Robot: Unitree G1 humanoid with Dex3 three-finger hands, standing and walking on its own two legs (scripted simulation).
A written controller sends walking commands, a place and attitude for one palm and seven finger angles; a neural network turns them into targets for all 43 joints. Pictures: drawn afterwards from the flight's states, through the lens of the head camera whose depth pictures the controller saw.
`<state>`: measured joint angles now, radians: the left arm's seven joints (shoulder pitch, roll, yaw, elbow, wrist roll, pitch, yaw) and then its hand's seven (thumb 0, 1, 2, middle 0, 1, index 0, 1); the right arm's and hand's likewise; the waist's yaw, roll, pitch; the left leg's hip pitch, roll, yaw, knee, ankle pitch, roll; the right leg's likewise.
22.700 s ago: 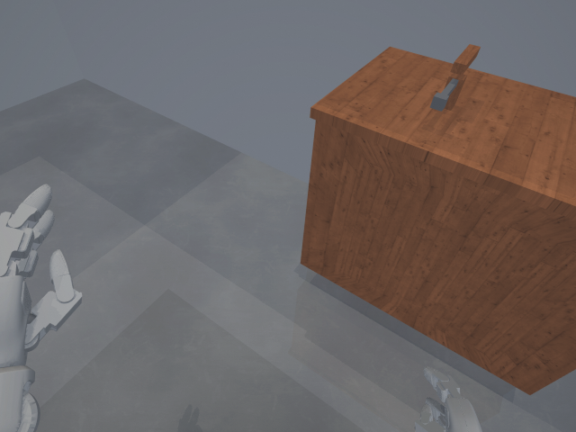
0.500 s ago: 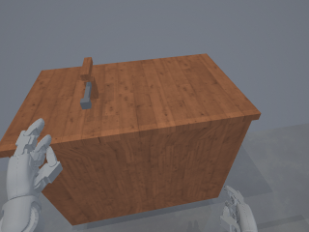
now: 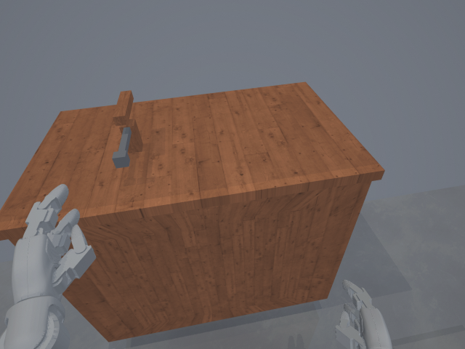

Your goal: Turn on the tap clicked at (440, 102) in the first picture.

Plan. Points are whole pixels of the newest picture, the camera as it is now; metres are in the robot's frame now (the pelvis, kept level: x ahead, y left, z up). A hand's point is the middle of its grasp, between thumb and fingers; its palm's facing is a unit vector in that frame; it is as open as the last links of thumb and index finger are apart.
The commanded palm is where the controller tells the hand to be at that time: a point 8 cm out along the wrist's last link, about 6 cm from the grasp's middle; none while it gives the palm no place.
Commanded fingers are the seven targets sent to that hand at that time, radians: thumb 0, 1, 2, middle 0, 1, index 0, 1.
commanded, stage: turn the palm inward beside the body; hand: left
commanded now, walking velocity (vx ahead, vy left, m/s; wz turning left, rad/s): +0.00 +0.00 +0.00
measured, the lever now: (121, 159) +0.44 +0.33 +0.10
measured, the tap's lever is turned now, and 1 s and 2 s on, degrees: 0 0 0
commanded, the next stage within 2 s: reach beside the lever's end, fingers flat in 0.10 s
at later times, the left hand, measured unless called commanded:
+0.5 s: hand (84, 237) +0.21 +0.26 +0.14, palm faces +0.54 -0.84 -0.10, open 7.4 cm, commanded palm +0.17 +0.30 +0.16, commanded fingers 0.00 0.90 0.90 -0.20 -0.30 -0.20 -0.30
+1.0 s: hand (86, 212) +0.27 +0.29 +0.13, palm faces +0.54 -0.84 -0.07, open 7.5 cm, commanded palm +0.23 +0.33 +0.14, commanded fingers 0.00 0.90 0.90 -0.18 -0.25 -0.18 -0.25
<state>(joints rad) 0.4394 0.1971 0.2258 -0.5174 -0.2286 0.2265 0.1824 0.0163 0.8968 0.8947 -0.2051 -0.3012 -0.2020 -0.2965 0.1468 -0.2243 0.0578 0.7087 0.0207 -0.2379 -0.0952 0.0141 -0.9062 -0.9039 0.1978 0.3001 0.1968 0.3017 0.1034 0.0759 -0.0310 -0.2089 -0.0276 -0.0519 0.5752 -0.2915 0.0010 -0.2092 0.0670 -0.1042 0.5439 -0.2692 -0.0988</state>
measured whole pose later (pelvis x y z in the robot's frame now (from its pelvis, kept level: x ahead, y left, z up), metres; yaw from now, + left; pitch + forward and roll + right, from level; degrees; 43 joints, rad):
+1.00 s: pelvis +0.00 +0.03 +0.00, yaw -1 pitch -1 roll +0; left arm 0.10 0.23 0.32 -0.14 -0.21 0.17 0.19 0.02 0.90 0.89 -0.19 -0.27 -0.19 -0.27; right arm 0.15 -0.23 0.05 0.73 0.03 -0.20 -0.12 0.01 -0.91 -0.90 0.20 0.30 0.20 0.30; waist 0.08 0.04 -0.02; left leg -0.26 -0.05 -0.02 0.57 -0.29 0.03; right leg -0.27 0.04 -0.08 0.56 -0.27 -0.07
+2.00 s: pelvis +0.00 +0.02 -0.01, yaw -2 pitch +7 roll -1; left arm -0.46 0.45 0.51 0.72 -0.14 -0.10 0.10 0.02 0.90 0.89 -0.15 -0.15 -0.15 -0.15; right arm 0.28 -0.27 0.01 0.75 0.03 -0.12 -0.11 0.01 -0.91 -0.90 0.20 0.30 0.20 0.30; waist -0.02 0.03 -0.06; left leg -0.48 -0.03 -0.01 0.69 -0.33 0.03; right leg -0.48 0.07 -0.07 0.64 -0.28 -0.08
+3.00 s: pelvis +0.02 +0.05 -0.01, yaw -2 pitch +7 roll -2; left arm -0.43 0.33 0.40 0.62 -0.10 -0.11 0.20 0.02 0.92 0.90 -0.15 -0.15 -0.15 -0.15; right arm 0.28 -0.24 0.01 0.74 0.02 -0.09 -0.08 0.01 -0.91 -0.90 0.20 0.30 0.20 0.30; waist -0.01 0.04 -0.07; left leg -0.47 -0.05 -0.01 0.68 -0.34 0.06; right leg -0.46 0.05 -0.06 0.62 -0.29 -0.04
